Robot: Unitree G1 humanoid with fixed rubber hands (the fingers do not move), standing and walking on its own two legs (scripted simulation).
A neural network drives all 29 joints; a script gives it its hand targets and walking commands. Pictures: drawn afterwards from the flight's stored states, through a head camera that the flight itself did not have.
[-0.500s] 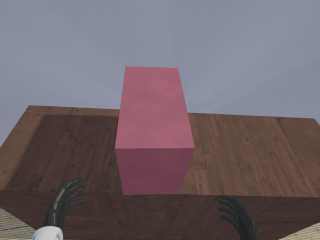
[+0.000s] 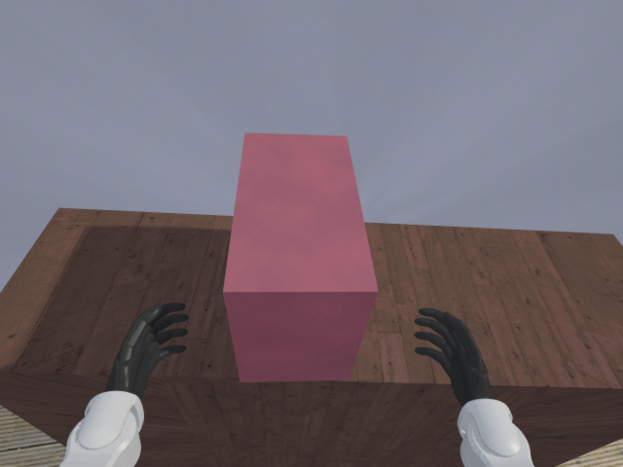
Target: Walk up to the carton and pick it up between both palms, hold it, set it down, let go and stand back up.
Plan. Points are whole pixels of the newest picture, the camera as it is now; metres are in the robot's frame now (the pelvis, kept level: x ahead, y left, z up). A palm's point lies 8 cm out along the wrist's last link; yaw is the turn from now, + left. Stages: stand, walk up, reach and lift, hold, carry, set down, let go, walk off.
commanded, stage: reach and lift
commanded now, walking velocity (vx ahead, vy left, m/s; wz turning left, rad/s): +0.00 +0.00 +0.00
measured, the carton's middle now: (295, 254) +0.44 +0.05 +0.01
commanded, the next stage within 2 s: none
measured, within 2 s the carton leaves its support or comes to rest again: neither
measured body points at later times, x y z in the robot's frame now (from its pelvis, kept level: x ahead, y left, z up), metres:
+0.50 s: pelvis +0.00 +0.00 +0.00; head +0.00 +0.02 +0.45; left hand +0.29 +0.24 +0.09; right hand +0.32 -0.14 +0.11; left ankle +0.02 +0.15 -0.74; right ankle +0.01 -0.10 -0.74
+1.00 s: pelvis +0.00 +0.00 +0.00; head +0.00 +0.02 +0.45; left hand +0.35 +0.24 +0.12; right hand +0.38 -0.13 +0.15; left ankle +0.02 +0.15 -0.74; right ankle +0.01 -0.10 -0.74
